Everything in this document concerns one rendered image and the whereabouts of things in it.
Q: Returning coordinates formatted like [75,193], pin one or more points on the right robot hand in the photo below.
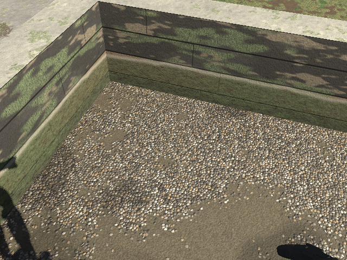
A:
[303,252]

